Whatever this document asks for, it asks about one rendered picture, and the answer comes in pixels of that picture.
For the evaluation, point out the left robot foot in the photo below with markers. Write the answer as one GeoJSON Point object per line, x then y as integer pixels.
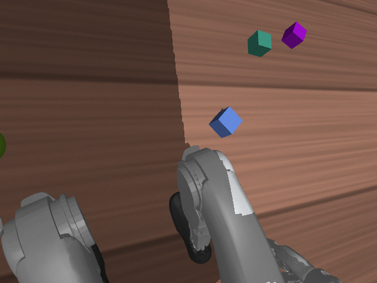
{"type": "Point", "coordinates": [101, 263]}

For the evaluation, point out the right robot foot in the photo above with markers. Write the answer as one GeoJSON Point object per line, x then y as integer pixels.
{"type": "Point", "coordinates": [182, 226]}

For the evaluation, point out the right robot hand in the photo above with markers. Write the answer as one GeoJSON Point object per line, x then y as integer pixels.
{"type": "Point", "coordinates": [295, 265]}

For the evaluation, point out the right robot arm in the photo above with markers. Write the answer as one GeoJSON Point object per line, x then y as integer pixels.
{"type": "Point", "coordinates": [320, 276]}

